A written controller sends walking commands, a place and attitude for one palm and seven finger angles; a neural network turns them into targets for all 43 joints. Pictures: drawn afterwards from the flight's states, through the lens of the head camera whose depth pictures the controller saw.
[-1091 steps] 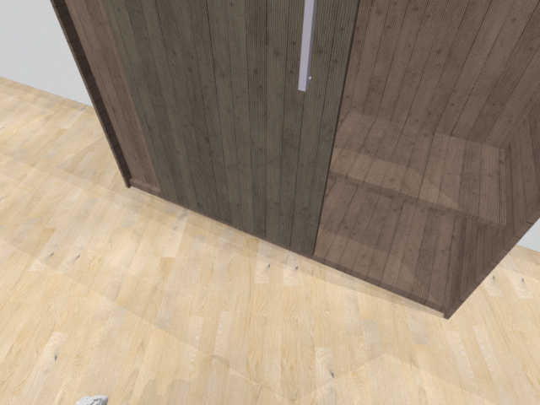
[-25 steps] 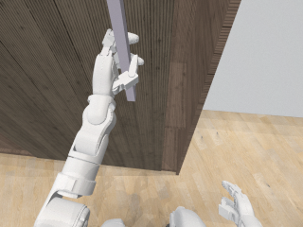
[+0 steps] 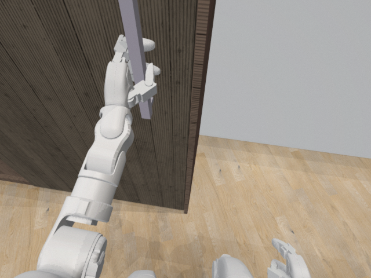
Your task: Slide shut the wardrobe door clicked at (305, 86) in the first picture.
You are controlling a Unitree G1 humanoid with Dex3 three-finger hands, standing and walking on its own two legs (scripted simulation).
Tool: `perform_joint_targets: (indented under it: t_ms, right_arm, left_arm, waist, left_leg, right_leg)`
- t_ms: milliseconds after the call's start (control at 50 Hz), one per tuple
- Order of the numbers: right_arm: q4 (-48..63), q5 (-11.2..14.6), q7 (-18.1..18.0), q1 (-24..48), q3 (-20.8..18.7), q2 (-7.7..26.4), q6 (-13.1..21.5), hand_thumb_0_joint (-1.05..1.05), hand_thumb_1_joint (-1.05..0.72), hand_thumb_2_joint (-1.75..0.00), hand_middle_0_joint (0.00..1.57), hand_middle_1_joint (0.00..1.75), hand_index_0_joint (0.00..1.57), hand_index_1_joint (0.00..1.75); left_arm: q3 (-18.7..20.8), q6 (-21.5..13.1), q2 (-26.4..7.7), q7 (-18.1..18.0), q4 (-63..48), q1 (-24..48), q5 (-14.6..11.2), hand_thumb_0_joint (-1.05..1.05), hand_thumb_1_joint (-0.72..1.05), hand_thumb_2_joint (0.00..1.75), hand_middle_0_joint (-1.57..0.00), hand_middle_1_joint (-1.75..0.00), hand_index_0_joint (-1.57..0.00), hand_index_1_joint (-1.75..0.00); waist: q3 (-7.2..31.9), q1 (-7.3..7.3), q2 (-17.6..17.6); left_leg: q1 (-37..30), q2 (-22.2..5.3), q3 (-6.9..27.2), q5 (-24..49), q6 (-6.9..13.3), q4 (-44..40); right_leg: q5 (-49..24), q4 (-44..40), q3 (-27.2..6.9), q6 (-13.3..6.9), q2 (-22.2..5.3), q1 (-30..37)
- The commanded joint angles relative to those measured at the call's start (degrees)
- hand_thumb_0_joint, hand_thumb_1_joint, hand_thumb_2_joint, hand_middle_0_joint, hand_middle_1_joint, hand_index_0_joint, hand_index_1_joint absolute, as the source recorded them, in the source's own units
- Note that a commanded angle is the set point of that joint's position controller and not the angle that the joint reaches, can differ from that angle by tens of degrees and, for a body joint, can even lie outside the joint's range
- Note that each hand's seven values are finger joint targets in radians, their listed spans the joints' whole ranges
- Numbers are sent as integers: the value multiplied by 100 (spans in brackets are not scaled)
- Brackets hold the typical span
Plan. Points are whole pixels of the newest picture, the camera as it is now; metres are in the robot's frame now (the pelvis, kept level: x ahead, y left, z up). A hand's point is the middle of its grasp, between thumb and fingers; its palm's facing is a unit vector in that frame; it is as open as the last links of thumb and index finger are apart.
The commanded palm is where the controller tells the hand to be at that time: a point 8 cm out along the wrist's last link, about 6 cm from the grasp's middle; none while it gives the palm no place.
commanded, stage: stop walking and hold the door there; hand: left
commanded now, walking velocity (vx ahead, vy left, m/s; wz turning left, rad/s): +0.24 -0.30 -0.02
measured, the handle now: (141, 56) +0.45 +0.16 +0.21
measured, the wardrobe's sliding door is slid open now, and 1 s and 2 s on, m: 0.00 0.00 0.00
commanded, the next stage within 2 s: none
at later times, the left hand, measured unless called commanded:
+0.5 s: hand (152, 82) +0.42 +0.14 +0.18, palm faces +0.41 -0.89 -0.19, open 6.1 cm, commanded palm +0.38 +0.17 +0.17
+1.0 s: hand (150, 82) +0.42 +0.14 +0.18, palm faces +0.41 -0.88 -0.25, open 6.0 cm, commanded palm +0.38 +0.18 +0.17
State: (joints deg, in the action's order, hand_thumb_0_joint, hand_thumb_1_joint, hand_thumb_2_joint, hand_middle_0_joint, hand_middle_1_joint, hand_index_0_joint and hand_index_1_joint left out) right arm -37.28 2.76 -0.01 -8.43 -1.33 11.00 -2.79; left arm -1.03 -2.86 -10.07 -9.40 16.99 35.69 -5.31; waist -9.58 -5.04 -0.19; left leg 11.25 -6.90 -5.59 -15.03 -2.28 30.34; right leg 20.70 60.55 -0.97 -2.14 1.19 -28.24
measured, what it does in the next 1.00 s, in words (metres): steps to the right: right foot, then left foot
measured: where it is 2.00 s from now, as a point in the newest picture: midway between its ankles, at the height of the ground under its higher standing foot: outside the picture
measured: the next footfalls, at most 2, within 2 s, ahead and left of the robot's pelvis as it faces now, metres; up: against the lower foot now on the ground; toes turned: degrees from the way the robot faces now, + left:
right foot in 0.20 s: +0.09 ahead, -0.27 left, +0.00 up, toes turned -9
left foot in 0.40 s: +0.12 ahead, -0.04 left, +0.00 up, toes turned -2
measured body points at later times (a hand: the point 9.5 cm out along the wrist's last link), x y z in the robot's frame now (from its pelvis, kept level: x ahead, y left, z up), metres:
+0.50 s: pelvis +0.04 -0.12 +0.00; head +0.04 -0.12 +0.45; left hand +0.39 +0.18 +0.19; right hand +0.18 -0.41 -0.08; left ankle +0.08 -0.04 -0.73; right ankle +0.06 -0.27 -0.73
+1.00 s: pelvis +0.04 -0.12 +0.00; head +0.03 -0.12 +0.45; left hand +0.39 +0.18 +0.20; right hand +0.12 -0.38 -0.10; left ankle +0.08 -0.04 -0.73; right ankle +0.05 -0.26 -0.73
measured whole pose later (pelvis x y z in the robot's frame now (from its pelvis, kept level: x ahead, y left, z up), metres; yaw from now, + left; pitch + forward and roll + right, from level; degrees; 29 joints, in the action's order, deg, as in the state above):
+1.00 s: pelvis +0.04 -0.12 +0.00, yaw -9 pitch -2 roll -1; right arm -41.0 2.9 -4.5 -14.6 1.1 12.8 1.8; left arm 22.2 -9.6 -27.8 -7.6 20.5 14.7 -1.7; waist 0.3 0.3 0.8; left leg 13.9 -1.6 -7.2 -13.4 2.6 29.0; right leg 11.8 26.4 -0.2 1.3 -0.4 -12.7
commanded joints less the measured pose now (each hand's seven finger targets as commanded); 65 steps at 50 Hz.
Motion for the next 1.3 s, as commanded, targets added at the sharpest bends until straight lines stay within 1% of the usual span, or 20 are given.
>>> perform_joint_targets:
  t_ms: [0, 80, 100, 120, 140, 180, 220, 240, 280, 340, 380, 420, 460, 560, 600, 640, 760, 800, 1160, 1280]
  right_arm:
    - [865, 68, 19, 535, -264, 821, 335, 0, -90, -90, 20, 30, 20, 30]
    - [899, 116, 32, 556, -288, 858, 428, 0, -90, -90, 20, 30, 20, 30]
    - [406, 51, -74, 173, -394, 1208, 290, 0, -90, -90, 20, 30, 20, 30]
    - [679, 48, -38, 320, -344, 1073, 233, 0, -90, -90, 20, 30, 20, 30]
    - [690, 100, -58, 346, -284, 859, 307, 0, -90, -90, 20, 30, 20, 30]
    - [688, 71, -150, 439, -160, 582, 387, 0, -90, -90, 20, 30, 20, 30]
    - [544, -19, -328, 597, -135, 768, 497, 0, -90, -90, 20, 30, 20, 30]
    - [591, -11, -374, 766, -92, 708, 540, 0, -90, -90, 20, 30, 20, 30]
    - [465, -51, -473, 575, -43, 771, 575, 0, -90, -90, 20, 30, 20, 30]
    - [543, -34, -463, 510, -168, 909, 494, 0, -90, -90, 20, 30, 20, 30]
    - [624, 11, -444, 574, -239, 1030, 443, 0, -90, -90, 20, 30, 20, 30]
    - [771, 115, -369, 505, -241, 1166, 511, 0, -90, -90, 20, 30, 20, 30]
    - [815, 49, -373, 398, -231, 1106, 587, 0, -90, -90, 20, 30, 20, 30]
    - [737, 70, -431, 207, -212, 1284, 694, 0, -90, -90, 20, 30, 20, 30]
    - [763, 11, -463, 168, -208, 1198, 677, 0, -90, -90, 20, 30, 20, 30]
    - [563, -3, -474, -18, -286, 1279, 685, 0, -90, -90, 20, 30, 20, 30]
    - [564, 32, -522, 176, -149, 1218, 692, 0, -90, -90, 20, 30, 20, 30]
    - [565, 12, -546, 179, -102, 1172, 717, 0, -90, -90, 20, 30, 20, 30]
    - [449, -9, -575, 102, -152, 1169, 740, 0, -90, -90, 20, 30, 20, 30]
    - [546, -7, -544, 142, -247, 1172, 567, 0, -90, -90, 20, 30, 20, 30]
  left_arm:
    - [-1705, -573, 1195, 697, -1903, 3356, 176, 0, 90, 90, -45, -140, -45, -140]
    - [-1335, -590, 813, 605, -1837, 3353, 114, 0, 90, 90, -45, -140, -45, -140]
    - [1947, -549, -2641, 272, -134, 1918, 346, 0, 90, 90, -45, -140, -45, -140]
    - [1091, -618, -1847, 407, -719, 1941, 288, 0, 90, 90, -45, -140, -45, -140]
    - [1183, -663, -1954, 413, -842, 2106, 346, 0, 90, 90, -45, -140, -45, -140]
    - [1598, -670, -2609, 408, -835, 1784, 394, 0, 90, 90, -45, -140, -45, -140]
    - [2341, -591, -3305, 334, -840, 1658, 385, 0, 90, 90, -45, -140, -45, -140]
    - [1894, -594, -2785, 357, -1386, 1830, 321, 0, 90, 90, -45, -140, -45, -140]
    - [2301, -609, -2925, 267, -1150, 1532, 251, 0, 90, 90, -45, -140, -45, -140]
    - [2640, -656, -3213, 197, -1067, 833, 345, 0, 90, 90, -45, -140, -45, -140]
    - [2294, -733, -2903, 223, -1371, 777, 313, 0, 90, 90, -45, -140, -45, -140]
    - [1867, -830, -2526, 266, -1655, 876, 295, 0, 90, 90, -45, -140, -45, -140]
    - [1980, -833, -2634, 230, -1312, 460, 403, 0, 90, 90, -45, -140, -45, -140]
    - [2620, -818, -3275, 121, -839, -89, 391, 0, 90, 90, -45, -140, -45, -140]
    - [2547, -816, -3374, 116, -896, 187, 379, 0, 90, 90, -45, -140, -45, -140]
    - [2771, -756, -3517, 73, -590, 85, 342, 0, 90, 90, -45, -140, -45, -140]
    - [2867, -899, -3519, 95, -721, -216, 393, 0, 90, 90, -45, -140, -45, -140]
    - [2771, -881, -3415, 102, -715, -238, 435, 0, 90, 90, -45, -140, -45, -140]
    - [2979, -893, -3533, 83, -442, -814, 364, 0, 90, 90, -45, -140, -45, -140]
    - [3016, -909, -3649, 111, -536, -664, 374, 0, 90, 90, -45, -140, -45, -140]
  waist:
    - [2359, 653, 1160]
    - [2311, 724, 1916]
    - [2476, 471, 1914]
    - [2508, 375, 1537]
    - [2531, 374, 480]
    - [2618, 440, -1795]
    - [2566, 316, -1511]
    - [2470, 328, -1819]
    - [2546, 434, -1872]
    - [2712, 496, -1481]
    - [2570, 493, -231]
    - [2491, 445, 1315]
    - [2132, 485, 2122]
    - [2004, 354, 329]
    - [1873, 585, -844]
    - [1868, 542, -1049]
    - [2200, 434, 949]
    - [1772, 438, 941]
    - [1845, 473, 223]
    - [1907, 484, -191]
  left_leg:
    - [-1649, -1605, 492, 2159, 1052, -841]
    - [-1344, -1298, 57, 2086, 742, -528]
    - [-1197, -1179, -248, 2235, 637, -159]
    - [-831, -896, -202, 1952, 454, 637]
    - [-513, -318, -352, 1392, 321, 1537]
    - [1731, 651, -180, -1652, 160, 3114]
    - [1555, 405, 652, -1684, 229, 3173]
    - [1493, 451, 744, -1581, 243, 2865]
    - [991, 489, 416, -1286, 304, 1168]
    - [123, 753, -128, -90, 249, -456]
    - [-659, 327, -25, 940, 280, -842]
    - [-1099, -814, 1119, 2360, 714, -919]
    - [-656, -940, 1276, 1657, 1106, -1260]
    - [24, -365, 560, 1050, 628, -90]
    - [550, 403, 151, -821, 282, 532]
    - [242, 479, 464, -968, 275, 573]
    - [-427, -621, 1389, 665, 674, -1108]
    - [85, -650, 1446, -385, 696, -1417]
    - [-273, -127, 684, 282, 491, -820]
    - [116, 228, 457, 763, 340, 158]
  right_leg:
    - [-185, -880, 126, 134, -447, -30]
    - [-29, -1884, 764, 251, -136, 712]
    - [-218, -2037, 913, 346, 105, 979]
    - [-863, -2977, 803, 264, 19, 1794]
    - [-1548, -3787, 564, 246, -5, 2353]
    - [-3686, -4129, -1760, -427, -1605, 3547]
    - [-3026, -4094, -2172, -572, -1902, 2779]
    - [-3266, -3838, -2097, -625, -1906, 2751]
    - [-3977, -3502, -1178, -471, -1837, 2849]
    - [-4672, -3291, -932, -170, -1855, 2852]
    - [-3596, -2896, -617, -11, -1493, 2013]
    - [-376, -2238, 155, 259, -620, 966]
    - [999, -1405, 134, 222, -395, 659]
    - [-1176, -3803, 102, 248, -583, 1909]
    - [-1726, -4361, -1542, -246, -1665, 1738]
    - [-562, -4669, -1631, -459, -1847, 1232]
    - [-864, -3213, -75, 224, -443, 1387]
    - [-481, -3332, -61, 215, -365, 1474]
    - [-1349, -4024, -581, 120, -579, 1430]
    - [-2915, -3996, -1232, -120, -1474, 1736]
